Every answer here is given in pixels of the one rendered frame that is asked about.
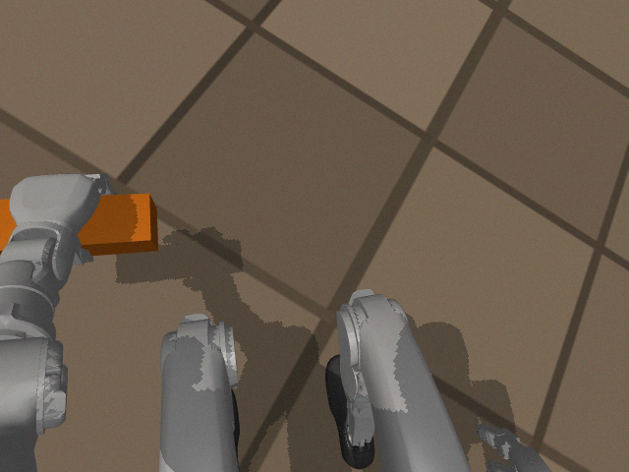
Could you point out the right robot hand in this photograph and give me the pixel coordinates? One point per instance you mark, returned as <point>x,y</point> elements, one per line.
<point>522,458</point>

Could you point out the carton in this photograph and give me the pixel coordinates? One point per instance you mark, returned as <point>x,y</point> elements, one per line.
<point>121,224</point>

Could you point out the left robot arm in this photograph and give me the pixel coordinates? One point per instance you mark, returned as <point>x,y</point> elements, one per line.
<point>34,266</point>

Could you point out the right robot foot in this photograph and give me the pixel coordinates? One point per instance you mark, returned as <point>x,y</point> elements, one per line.
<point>355,456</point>

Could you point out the left robot hand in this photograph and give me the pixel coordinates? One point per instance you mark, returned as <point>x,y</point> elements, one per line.
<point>68,200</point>

